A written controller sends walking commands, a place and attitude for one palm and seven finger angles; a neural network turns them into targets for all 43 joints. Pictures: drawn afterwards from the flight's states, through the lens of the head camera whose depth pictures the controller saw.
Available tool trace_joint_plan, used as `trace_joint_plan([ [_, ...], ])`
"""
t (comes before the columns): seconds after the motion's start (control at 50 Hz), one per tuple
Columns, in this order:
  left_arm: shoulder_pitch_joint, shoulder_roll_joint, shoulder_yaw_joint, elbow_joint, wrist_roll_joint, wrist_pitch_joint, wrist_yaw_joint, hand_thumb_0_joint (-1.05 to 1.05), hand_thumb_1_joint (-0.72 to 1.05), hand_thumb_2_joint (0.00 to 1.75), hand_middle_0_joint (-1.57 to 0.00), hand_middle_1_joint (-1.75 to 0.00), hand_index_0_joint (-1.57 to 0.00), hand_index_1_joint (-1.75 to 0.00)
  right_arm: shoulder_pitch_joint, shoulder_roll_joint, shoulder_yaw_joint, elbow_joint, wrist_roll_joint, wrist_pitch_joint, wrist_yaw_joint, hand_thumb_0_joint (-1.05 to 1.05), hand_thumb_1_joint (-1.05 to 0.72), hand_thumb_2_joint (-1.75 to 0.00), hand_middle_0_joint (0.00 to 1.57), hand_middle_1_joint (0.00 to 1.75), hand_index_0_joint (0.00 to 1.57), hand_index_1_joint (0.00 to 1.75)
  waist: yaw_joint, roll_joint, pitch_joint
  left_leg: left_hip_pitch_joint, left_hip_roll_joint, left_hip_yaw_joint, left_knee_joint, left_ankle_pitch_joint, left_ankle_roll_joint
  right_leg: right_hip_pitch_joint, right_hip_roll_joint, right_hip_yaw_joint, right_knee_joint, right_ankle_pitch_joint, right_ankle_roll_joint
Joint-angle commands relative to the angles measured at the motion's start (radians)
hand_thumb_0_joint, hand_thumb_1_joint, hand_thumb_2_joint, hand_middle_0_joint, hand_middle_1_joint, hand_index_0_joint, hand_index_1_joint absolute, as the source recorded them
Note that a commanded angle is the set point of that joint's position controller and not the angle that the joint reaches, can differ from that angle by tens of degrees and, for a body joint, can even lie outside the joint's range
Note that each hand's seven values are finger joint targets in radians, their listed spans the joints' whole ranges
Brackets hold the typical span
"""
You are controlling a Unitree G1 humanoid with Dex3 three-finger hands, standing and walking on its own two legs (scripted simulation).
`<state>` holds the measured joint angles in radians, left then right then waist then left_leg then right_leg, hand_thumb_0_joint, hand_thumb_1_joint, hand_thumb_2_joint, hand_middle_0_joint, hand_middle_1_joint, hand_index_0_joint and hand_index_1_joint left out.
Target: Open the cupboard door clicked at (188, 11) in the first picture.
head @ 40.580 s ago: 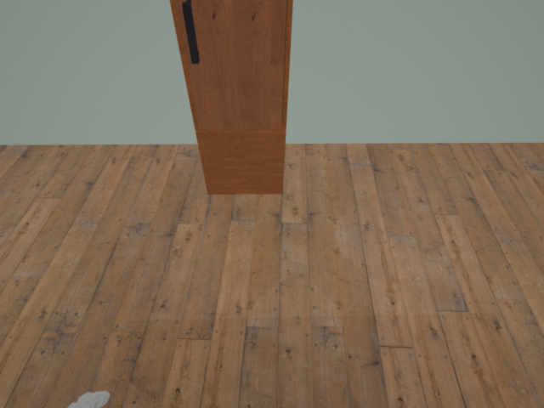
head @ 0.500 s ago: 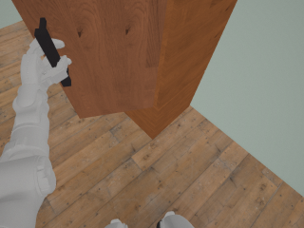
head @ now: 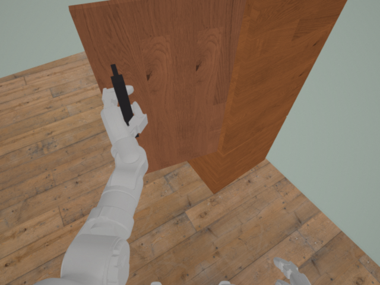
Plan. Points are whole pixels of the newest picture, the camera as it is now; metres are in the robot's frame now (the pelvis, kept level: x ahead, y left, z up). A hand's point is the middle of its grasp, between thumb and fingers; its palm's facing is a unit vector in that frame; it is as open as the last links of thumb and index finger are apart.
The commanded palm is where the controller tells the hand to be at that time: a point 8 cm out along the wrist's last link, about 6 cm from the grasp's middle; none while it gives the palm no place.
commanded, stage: pull the door open along its arc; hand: left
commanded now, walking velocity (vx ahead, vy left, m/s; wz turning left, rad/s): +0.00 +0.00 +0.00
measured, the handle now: (124, 104) +0.50 +0.16 +0.09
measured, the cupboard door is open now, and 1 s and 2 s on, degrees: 76 100 100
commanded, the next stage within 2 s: open thumb and fingers to let go in 0.76 s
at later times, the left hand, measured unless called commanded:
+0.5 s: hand (148, 128) +0.42 +0.09 +0.10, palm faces +0.38 -0.92 +0.02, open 6.1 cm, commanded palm +0.34 +0.12 +0.09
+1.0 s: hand (175, 150) +0.36 +0.03 +0.09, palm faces +0.35 -0.93 -0.04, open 6.3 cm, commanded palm +0.31 +0.07 +0.09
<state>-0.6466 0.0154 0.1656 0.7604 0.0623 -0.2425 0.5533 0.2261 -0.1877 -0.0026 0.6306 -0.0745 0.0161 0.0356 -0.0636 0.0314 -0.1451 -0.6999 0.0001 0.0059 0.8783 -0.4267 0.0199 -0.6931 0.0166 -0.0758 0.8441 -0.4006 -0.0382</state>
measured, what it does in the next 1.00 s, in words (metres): stands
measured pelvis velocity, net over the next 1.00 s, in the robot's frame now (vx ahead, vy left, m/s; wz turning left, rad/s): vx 0.01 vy -0.02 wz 0.03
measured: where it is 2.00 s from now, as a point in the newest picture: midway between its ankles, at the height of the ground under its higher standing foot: outside the picture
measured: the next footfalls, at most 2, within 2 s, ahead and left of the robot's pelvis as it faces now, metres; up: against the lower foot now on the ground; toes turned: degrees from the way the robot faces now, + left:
none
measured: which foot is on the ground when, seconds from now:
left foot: down 0.00-1.00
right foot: down 0.00-1.00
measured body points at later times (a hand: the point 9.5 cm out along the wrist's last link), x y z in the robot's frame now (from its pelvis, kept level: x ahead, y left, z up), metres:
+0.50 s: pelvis +0.00 -0.01 +0.01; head +0.04 -0.03 +0.46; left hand +0.39 +0.14 +0.10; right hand +0.03 -0.27 -0.12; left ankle +0.00 +0.10 -0.69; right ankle +0.00 -0.10 -0.70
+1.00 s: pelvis +0.01 -0.02 +0.01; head +0.04 -0.04 +0.46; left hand +0.34 +0.08 +0.10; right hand +0.21 -0.22 -0.09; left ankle +0.00 +0.10 -0.69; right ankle +0.00 -0.10 -0.69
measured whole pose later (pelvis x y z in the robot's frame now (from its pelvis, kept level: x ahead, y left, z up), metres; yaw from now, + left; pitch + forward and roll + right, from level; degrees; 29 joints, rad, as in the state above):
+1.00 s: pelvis +0.01 -0.02 +0.01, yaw +2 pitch +8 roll +0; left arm -0.22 -0.14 -0.20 0.31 0.08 -0.08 0.62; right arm 0.12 -0.16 0.01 0.59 -0.06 0.06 0.03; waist 0.01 0.03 -0.12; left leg -0.53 -0.01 -0.02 0.80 -0.42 -0.01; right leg -0.53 0.01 -0.10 0.80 -0.42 -0.06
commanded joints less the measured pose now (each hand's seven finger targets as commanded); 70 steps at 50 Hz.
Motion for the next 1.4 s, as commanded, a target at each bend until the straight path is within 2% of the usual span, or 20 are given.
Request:
trace_joint_plan([
  [0.0, -0.458, 0.108, -0.025, -0.157, 0.006, -0.107, -0.032, 0.00, 0.90, 0.90, -0.40, -1.35, -0.40, -1.35, 0.122, -0.144, -0.053, -0.050, 0.005, -0.029, -0.028, 0.00, -0.90, -0.90, 0.20, 0.30, 0.20, 0.30, -0.055, -0.063, -0.333, 0.171, -0.004, -0.013, -0.092, 0.289, -0.006, 0.204, 0.007, 0.051, -0.118, 0.348, 0.021],
  [0.06, -0.461, 0.127, -0.005, -0.121, -0.010, -0.130, -0.049, 0.00, 0.90, 0.90, -0.40, -1.35, -0.40, -1.35, 0.121, -0.144, -0.050, -0.042, 0.009, -0.039, -0.032, 0.00, -0.90, -0.90, 0.20, 0.30, 0.20, 0.30, -0.050, -0.039, -0.310, 0.147, -0.011, -0.005, -0.103, 0.249, -0.003, 0.216, 0.003, 0.059, -0.134, 0.323, 0.022],
  [0.08, -0.462, 0.132, 0.003, -0.109, -0.015, -0.136, -0.052, 0.00, 0.90, 0.90, -0.40, -1.35, -0.40, -1.35, 0.128, -0.145, -0.049, -0.038, 0.008, -0.042, -0.033, 0.00, -0.90, -0.90, 0.20, 0.30, 0.20, 0.30, -0.050, -0.064, -0.310, 0.140, -0.013, -0.007, -0.105, 0.244, -0.001, 0.224, 0.003, 0.060, -0.138, 0.322, 0.024],
  [0.14, -0.477, 0.156, 0.021, -0.109, -0.024, -0.161, -0.062, 0.00, 0.90, 0.90, -0.40, -1.35, -0.40, -1.35, 0.141, -0.147, -0.052, -0.029, 0.009, -0.050, -0.035, 0.00, -0.90, -0.90, 0.20, 0.30, 0.20, 0.30, -0.046, -0.051, -0.333, 0.137, -0.014, 0.001, -0.109, 0.248, 0.001, 0.246, 0.000, 0.069, -0.143, 0.336, 0.026],
  [0.18, -0.421, 0.154, 0.029, -0.096, -0.034, -0.167, -0.070, 0.00, 0.90, 0.90, -0.40, -1.35, -0.40, -1.35, 0.149, -0.151, -0.056, -0.027, 0.012, -0.055, -0.031, 0.00, -0.90, -0.90, 0.20, 0.30, 0.20, 0.30, -0.037, -0.082, -0.332, 0.130, -0.015, 0.006, -0.114, 0.254, 0.003, 0.268, 0.001, 0.071, -0.151, 0.348, 0.027],
  [0.26, -0.320, 0.136, 0.022, -0.139, -0.051, -0.176, -0.085, 0.00, 0.90, 0.90, -0.40, -1.35, -0.40, -1.35, 0.152, -0.156, -0.062, -0.038, 0.017, -0.062, -0.022, 0.00, -0.90, -0.90, 0.20, 0.30, 0.20, 0.30, -0.011, -0.061, -0.341, 0.142, -0.016, 0.018, -0.132, 0.270, 0.001, 0.307, 0.002, 0.072, -0.162, 0.368, 0.023],
  [0.3, -0.256, 0.132, 0.019, -0.167, -0.059, -0.176, -0.087, 0.00, 0.90, 0.90, -0.40, -1.35, -0.40, -1.35, 0.151, -0.160, -0.065, -0.045, 0.019, -0.065, -0.016, 0.00, -0.90, -0.90, 0.20, 0.30, 0.20, 0.30, 0.000, -0.083, -0.338, 0.141, -0.015, 0.019, -0.139, 0.276, 0.002, 0.330, 0.003, 0.075, -0.170, 0.382, 0.024],
  [0.46, 0.030, -0.022, -0.130, -0.419, -0.065, -0.127, -0.063, 0.00, 0.90, 0.90, -0.40, -1.35, -0.40, -1.35, 0.096, -0.148, -0.069, -0.095, 0.026, -0.073, 0.006, 0.00, -0.90, -0.90, 0.20, 0.30, 0.20, 0.30, 0.032, -0.059, -0.291, 0.229, -0.005, 0.033, -0.173, 0.333, -0.002, 0.354, 0.003, 0.056, -0.187, 0.420, 0.018],
  [0.6, 0.242, -0.158, -0.292, -0.634, -0.009, -0.032, 0.017, 0.00, 0.90, 0.90, -0.40, -1.35, -0.40, -1.35, 0.005, -0.123, -0.059, -0.154, 0.019, -0.059, 0.014, 0.00, -0.90, -0.90, 0.20, 0.30, 0.20, 0.30, 0.046, -0.106, -0.221, 0.273, 0.007, 0.022, -0.185, 0.356, -0.008, 0.347, -0.004, 0.034, -0.182, 0.402, 0.011],
  [0.7, 0.266, -0.244, -0.385, -0.678, 0.056, 0.042, 0.072, 0.00, 0.90, 0.90, -0.40, -1.35, -0.40, -1.35, -0.059, -0.095, -0.045, -0.172, 0.011, -0.037, 0.009, 0.00, -0.90, -0.90, 0.20, 0.30, 0.20, 0.30, 0.040, -0.132, -0.186, 0.277, 0.003, 0.007, -0.161, 0.338, -0.009, 0.318, -0.012, 0.030, -0.175, 0.374, 0.007],
  [0.72, 0.271, -0.275, -0.410, -0.692, 0.053, 0.055, 0.076, 0.00, 0.90, 0.90, -0.40, -1.35, -0.40, -1.35, -0.082, -0.084, -0.041, -0.177, 0.017, -0.033, 0.011, 0.00, -0.90, -0.90, 0.20, 0.30, 0.20, 0.30, 0.041, -0.085, -0.181, 0.289, 0.001, 0.008, -0.159, 0.332, -0.011, 0.309, -0.014, 0.030, -0.173, 0.365, 0.004],
  [0.76, 0.324, -0.334, -0.444, -0.699, 0.028, 0.088, 0.076, 0.00, 0.90, 0.90, -0.40, -1.35, -0.40, -1.35, -0.103, -0.073, -0.034, -0.183, 0.023, -0.028, 0.017, 0.00, -0.90, -0.90, 0.20, 0.30, 0.20, 0.30, 0.051, -0.087, -0.185, 0.303, -0.001, 0.002, -0.157, 0.346, -0.016, 0.322, -0.011, 0.015, -0.165, 0.384, 0.001],
  [0.82, 0.196, -0.259, -0.389, -0.701, 0.034, 0.107, 0.084, 0.00, 0.90, 0.90, -0.40, -1.35, -0.40, -1.35, -0.103, -0.081, -0.031, -0.172, 0.020, -0.009, 0.002, 0.00, -0.90, -0.90, 0.20, 0.30, 0.20, 0.30, 0.029, -0.100, -0.192, 0.289, -0.005, -0.004, -0.139, 0.345, -0.014, 0.310, -0.023, 0.033, -0.162, 0.424, 0.013],
  [0.84, 0.105, -0.211, -0.348, -0.673, 0.034, 0.107, 0.093, 0.00, 0.90, 0.90, -0.40, -1.35, -0.40, -1.35, -0.104, -0.082, -0.026, -0.154, 0.018, -0.001, -0.011, 0.00, -0.90, -0.90, 0.20, 0.30, 0.20, 0.30, 0.012, -0.124, -0.178, 0.274, -0.008, -0.009, -0.133, 0.323, -0.012, 0.296, -0.030, 0.042, -0.167, 0.415, 0.020],
  [0.94, 0.162, -0.249, -0.371, -0.649, 0.036, 0.115, 0.074, 0.00, 0.55, 0.75, -0.38, -1.31, -0.38, -1.31, -0.105, -0.069, -0.028, -0.160, 0.013, 0.017, -0.021, 0.00, -0.90, -0.90, 0.20, 0.30, 0.20, 0.30, 0.035, -0.094, -0.246, 0.284, -0.014, -0.009, -0.123, 0.368, -0.015, 0.337, -0.037, 0.049, -0.146, 0.512, 0.022],
  [1.0, 0.184, -0.256, -0.387, -0.673, 0.036, 0.109, 0.055, 0.00, 0.34, 0.66, -0.36, -1.29, -0.36, -1.29, -0.097, -0.070, -0.031, -0.166, 0.018, 0.022, -0.021, 0.00, -0.90, -0.90, 0.20, 0.30, 0.20, 0.30, 0.037, -0.114, -0.257, 0.283, -0.011, -0.013, -0.122, 0.392, -0.017, 0.357, -0.037, 0.047, -0.141, 0.548, 0.021],
  [1.1, 0.168, -0.248, -0.391, -0.706, 0.035, 0.089, 0.054, 0.00, -0.01, 0.51, -0.33, -1.25, -0.33, -1.25, -0.091, -0.074, -0.034, -0.168, 0.018, 0.011, -0.025, 0.00, -0.90, -0.90, 0.20, 0.30, 0.20, 0.30, 0.030, -0.131, -0.248, 0.273, -0.008, -0.015, -0.124, 0.367, -0.015, 0.352, -0.039, 0.053, -0.148, 0.524, 0.026],
  [1.24, 0.195, -0.203, -0.345, -0.709, 0.028, 0.072, 0.066, 0.00, -0.50, 0.30, -0.30, -1.20, -0.30, -1.20, -0.092, -0.076, -0.034, -0.160, 0.018, -0.004, -0.035, 0.00, -0.90, -0.90, 0.20, 0.30, 0.20, 0.30, 0.048, -0.143, -0.244, 0.245, -0.017, -0.007, -0.145, 0.292, -0.013, 0.373, -0.047, 0.076, -0.183, 0.442, 0.030],
  [1.28, 0.200, -0.184, -0.327, -0.715, 0.029, 0.066, 0.068, 0.00, -0.50, 0.30, -0.30, -1.20, -0.30, -1.20, -0.089, -0.078, -0.035, -0.158, 0.016, -0.009, -0.035, 0.00, -0.90, -0.90, 0.20, 0.30, 0.20, 0.30, 0.052, -0.137, -0.247, 0.241, -0.018, -0.005, -0.146, 0.288, -0.013, 0.379, -0.049, 0.083, -0.189, 0.438, 0.031],
  [1.38, 0.188, -0.184, -0.324, -0.705, 0.034, 0.054, 0.076, 0.00, -0.50, 0.30, -0.26, -0.95, -0.26, -0.95, -0.095, -0.079, -0.036, -0.151, 0.016, -0.018, -0.035, 0.00, -0.90, -0.90, 0.20, 0.30, 0.20, 0.30, 0.046, -0.121, -0.217, 0.237, -0.017, 0.001, -0.151, 0.255, -0.012, 0.356, -0.049, 0.088, -0.206, 0.374, 0.030],
])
